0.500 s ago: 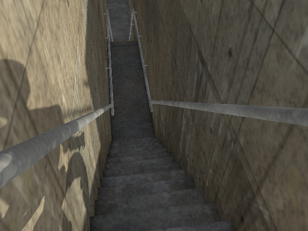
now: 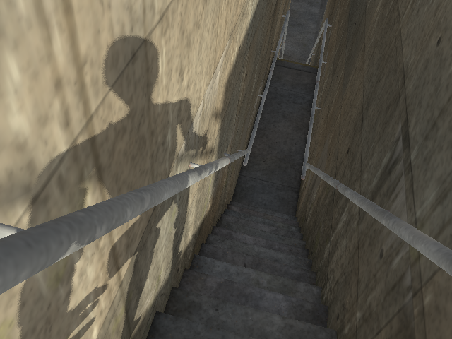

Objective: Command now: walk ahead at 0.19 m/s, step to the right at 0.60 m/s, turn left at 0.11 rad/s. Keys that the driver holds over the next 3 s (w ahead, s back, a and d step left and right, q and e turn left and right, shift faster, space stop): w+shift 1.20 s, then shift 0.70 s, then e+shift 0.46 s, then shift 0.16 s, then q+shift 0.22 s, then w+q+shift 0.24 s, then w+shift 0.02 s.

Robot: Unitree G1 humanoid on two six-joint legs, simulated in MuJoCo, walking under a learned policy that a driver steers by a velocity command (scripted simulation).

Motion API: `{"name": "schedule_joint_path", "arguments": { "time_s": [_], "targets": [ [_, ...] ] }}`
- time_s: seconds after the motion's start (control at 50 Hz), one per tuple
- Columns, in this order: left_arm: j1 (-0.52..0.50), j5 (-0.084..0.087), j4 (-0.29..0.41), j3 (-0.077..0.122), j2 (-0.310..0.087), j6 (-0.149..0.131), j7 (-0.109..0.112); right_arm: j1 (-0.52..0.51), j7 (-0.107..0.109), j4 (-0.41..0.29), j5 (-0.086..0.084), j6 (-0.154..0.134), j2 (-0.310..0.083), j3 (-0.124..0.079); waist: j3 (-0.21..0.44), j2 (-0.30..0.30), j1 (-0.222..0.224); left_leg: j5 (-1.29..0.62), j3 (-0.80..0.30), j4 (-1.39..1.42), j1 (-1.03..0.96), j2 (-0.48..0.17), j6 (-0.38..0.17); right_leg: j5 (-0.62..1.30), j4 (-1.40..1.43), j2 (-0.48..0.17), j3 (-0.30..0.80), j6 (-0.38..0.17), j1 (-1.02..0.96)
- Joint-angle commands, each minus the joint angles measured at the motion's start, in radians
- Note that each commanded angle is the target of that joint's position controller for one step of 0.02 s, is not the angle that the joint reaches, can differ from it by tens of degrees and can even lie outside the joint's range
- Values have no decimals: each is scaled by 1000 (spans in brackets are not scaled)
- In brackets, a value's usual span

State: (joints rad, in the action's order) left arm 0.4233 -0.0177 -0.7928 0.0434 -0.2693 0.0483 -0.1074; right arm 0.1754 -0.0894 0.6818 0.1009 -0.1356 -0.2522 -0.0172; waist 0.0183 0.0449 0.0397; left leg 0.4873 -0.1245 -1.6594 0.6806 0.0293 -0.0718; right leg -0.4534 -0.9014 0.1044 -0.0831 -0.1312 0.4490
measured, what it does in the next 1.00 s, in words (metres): goes down: left foot, then right foot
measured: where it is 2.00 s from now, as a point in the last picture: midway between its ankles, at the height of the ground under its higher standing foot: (256, 287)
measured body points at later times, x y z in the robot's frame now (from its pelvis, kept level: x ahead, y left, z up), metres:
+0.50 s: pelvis +0.18 -0.09 -0.13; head +0.20 -0.09 +0.32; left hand +0.26 +0.16 -0.23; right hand +0.37 -0.31 -0.21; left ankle +0.24 +0.00 -0.84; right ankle +0.08 -0.15 -0.68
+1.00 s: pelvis +0.46 -0.20 -0.48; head +0.47 -0.26 -0.03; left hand +0.35 +0.01 -0.60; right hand +0.65 -0.41 -0.61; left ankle +0.63 +0.00 -1.06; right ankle +0.34 -0.30 -1.12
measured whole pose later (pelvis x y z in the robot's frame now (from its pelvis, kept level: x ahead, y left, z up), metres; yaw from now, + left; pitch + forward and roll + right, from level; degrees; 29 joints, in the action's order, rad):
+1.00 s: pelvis +0.46 -0.20 -0.48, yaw +0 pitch -1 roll +2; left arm 0.59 0.04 -0.95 -0.08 -0.11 -0.06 0.05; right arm 0.11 -0.02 0.74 0.04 -0.01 -0.21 -0.01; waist -0.03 -0.09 0.06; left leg -0.25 -0.16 -1.29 0.95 0.01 0.00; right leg -0.88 -1.20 -0.03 -0.01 -0.02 0.30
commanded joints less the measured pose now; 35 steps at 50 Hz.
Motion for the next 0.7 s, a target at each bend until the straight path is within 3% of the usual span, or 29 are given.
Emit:
{"name": "schedule_joint_path", "arguments": {
  "time_s": [0.02,0.04,0.06,0.08,0.12,0.16,0.18,0.2,0.22,0.26,0.28,0.32,0.34,0.36,0.38,0.4,0.46,0.48,0.5,0.52,0.54,0.56,0.58,0.6,0.62,0.64,0.66,0.68,0.7],
  "targets": [
    [-262,8,140,-66,51,-67,50,40,7,-20,25,16,22,31,-42,-127,-111,-22,97,371,106,-125,50,327,389,-281,502,-234,92],
    [-129,-15,160,11,-138,-24,74,-39,180,46,-99,105,-184,-59,-120,-66,46,-93,250,668,-213,-41,20,914,526,-229,295,-147,91],
    [-177,-31,159,27,-167,6,70,175,239,105,-112,151,-160,-61,29,110,-15,-265,247,439,-520,-21,4,859,390,-188,252,-153,193],
    [-281,-7,188,9,-95,3,84,249,264,124,-120,166,-186,-74,19,111,-50,-364,96,483,-499,-120,-23,711,267,-234,291,-133,211],
    [-299,-13,233,-12,-18,26,85,260,250,117,-104,154,-190,-92,17,73,-44,-514,83,837,-491,-122,-4,422,48,-135,199,-31,144],
    [-282,-13,229,3,-49,34,88,251,253,115,-80,161,-153,-92,8,-60,-90,-623,-61,1130,-661,-186,1,29,-247,-53,147,57,228],
    [-153,-22,220,-1,-23,53,101,60,260,39,-74,128,-191,-83,-17,-198,29,-599,-456,1258,-500,-441,-102,-96,-330,-38,212,100,310],
    [-218,-72,249,-44,13,-24,89,-105,167,-116,-11,13,41,36,-52,-408,-4,-163,-157,1105,-201,-250,-138,1,-512,-77,300,199,366],
    [18,25,191,-9,-67,-35,160,-295,187,-57,-116,39,107,33,5,-457,131,-396,-92,863,-236,-200,-80,-134,-16,-186,448,225,172],
    [-54,-39,184,-8,-164,-62,215,-131,205,2,-142,60,94,46,-12,-17,39,-109,126,665,-82,-13,59,319,338,-187,296,243,-76],
    [-43,-23,172,2,-166,-64,216,-118,230,8,-102,84,-13,34,-109,265,106,-6,196,631,-21,41,90,355,403,-214,417,261,-9],
    [10,-3,130,-30,-95,-43,210,-194,249,41,-70,98,-164,-11,-177,128,140,74,89,578,114,29,83,557,281,-221,487,235,-138],
    [2,-14,244,-56,-4,-129,202,-255,188,-110,142,9,-89,8,-141,89,109,-268,88,500,430,-39,47,58,-56,-160,339,159,-153],
    [134,22,219,-87,91,-174,211,-208,151,-24,168,-34,-65,-16,-35,97,161,-335,81,540,454,-65,55,-17,-161,-178,299,138,-334],
    [75,47,247,-83,72,-181,235,-168,135,9,124,-51,-24,-10,-70,-24,145,-727,160,729,444,-47,88,-156,-182,-112,213,201,-249],
    [44,79,229,-93,67,-182,240,-195,123,1,96,-44,11,-1,-1,64,141,-843,180,859,273,-81,93,-133,-167,-77,147,209,-110],
    [-4,67,253,-78,-56,-156,210,84,84,63,62,-24,59,21,-37,-132,2,-857,305,1098,-572,-27,107,-435,-304,10,77,275,551],
    [-205,-5,299,-79,-115,-173,188,454,72,142,106,-15,68,6,49,-197,-248,-1077,216,742,-1153,-60,-7,-603,-691,43,78,315,1018],
    [-649,-1,425,-66,-182,-178,157,893,103,179,67,-6,8,-28,90,-377,-628,-927,71,991,-1262,-152,-118,-579,-1204,64,51,378,1070],
    [-547,-16,415,-100,4,-175,131,868,129,175,36,7,-4,-19,146,-158,-499,-675,-79,913,-1272,-223,-145,-229,-1088,10,317,333,1101],
    [-137,-21,288,-115,140,-171,97,431,105,82,-23,3,-46,4,241,-92,-131,-1122,-258,863,-1037,-412,-326,46,-833,-63,441,305,941],
    [-54,-54,266,-83,-16,-141,57,110,90,-23,-48,-3,-96,4,92,-13,-46,-899,-239,841,-716,-444,-336,133,-815,-159,335,282,932],
    [-67,-117,259,-74,-20,-115,63,-28,100,-30,-57,1,-98,7,64,-23,36,-709,-161,897,-448,-355,-222,183,-471,-233,272,239,806],
    [4,-111,169,-81,27,-83,26,-36,91,19,-1,-21,-138,2,46,41,111,-732,15,958,-85,-201,-159,471,-571,-216,149,200,491],
    [97,4,183,4,-126,-45,147,-166,74,-116,-116,31,-117,-13,256,-163,41,328,-353,1107,-6,-474,-310,561,-391,-287,330,170,32],
    [-164,-15,249,17,-94,-49,141,69,128,79,-136,-6,-55,0,14,-81,34,474,-453,932,173,-409,-217,867,-405,-277,301,158,119],
    [-203,11,254,2,-49,-60,134,90,148,117,-147,-20,26,35,-95,34,54,555,-159,806,348,-241,-107,1088,-108,-245,249,199,-45],
    [-207,31,193,-11,0,-75,82,92,184,112,-136,-22,-36,11,-174,168,39,527,-136,765,306,-221,-97,1147,28,-201,114,170,-47],
    [-192,40,147,-22,4,-85,72,210,184,147,-105,-28,-82,-13,-176,114,-47,380,-72,707,128,-213,-100,1062,227,-208,76,125,-31]
  ]
}}
Next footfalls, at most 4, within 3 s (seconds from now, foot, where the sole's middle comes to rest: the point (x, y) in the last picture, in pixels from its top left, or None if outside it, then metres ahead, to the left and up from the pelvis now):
0.16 left None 0.13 0.04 -0.74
0.24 right None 0.09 -0.14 -0.74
0.50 left None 0.24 0.00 -0.94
0.76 right None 0.38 -0.30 -1.15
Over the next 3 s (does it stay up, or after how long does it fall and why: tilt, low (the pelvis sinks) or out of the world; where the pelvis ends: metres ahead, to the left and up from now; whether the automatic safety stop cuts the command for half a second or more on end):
stays up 1.33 -0.23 -1.29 its command is cut before an obstacle from the start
